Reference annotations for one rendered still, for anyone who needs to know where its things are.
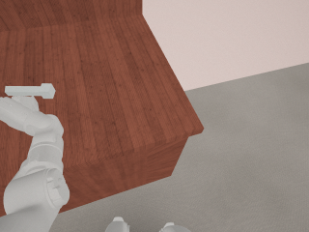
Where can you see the left robot upper arm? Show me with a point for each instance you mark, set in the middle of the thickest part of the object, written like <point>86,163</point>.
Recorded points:
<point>33,201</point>

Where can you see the left robot forearm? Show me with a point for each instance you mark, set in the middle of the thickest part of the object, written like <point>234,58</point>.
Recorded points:
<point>47,147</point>

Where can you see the robot left thigh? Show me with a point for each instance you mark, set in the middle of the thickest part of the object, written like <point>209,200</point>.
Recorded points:
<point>117,226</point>

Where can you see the robot left hand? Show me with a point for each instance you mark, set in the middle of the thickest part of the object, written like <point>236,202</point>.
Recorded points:
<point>15,110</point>

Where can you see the robot right shin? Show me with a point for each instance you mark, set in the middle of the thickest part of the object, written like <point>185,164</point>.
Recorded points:
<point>168,224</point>

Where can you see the tap lever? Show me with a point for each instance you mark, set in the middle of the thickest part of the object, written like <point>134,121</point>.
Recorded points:
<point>46,91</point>

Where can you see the counter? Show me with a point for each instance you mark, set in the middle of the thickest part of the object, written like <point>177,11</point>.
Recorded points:
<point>125,115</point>

